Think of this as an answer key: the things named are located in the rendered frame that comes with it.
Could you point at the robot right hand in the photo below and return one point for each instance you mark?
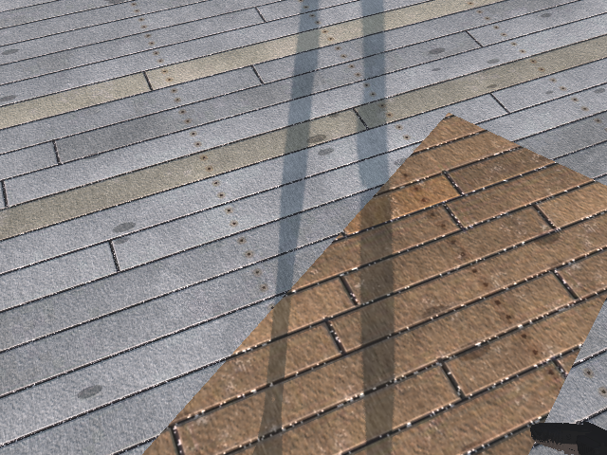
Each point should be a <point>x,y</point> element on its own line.
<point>586,439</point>

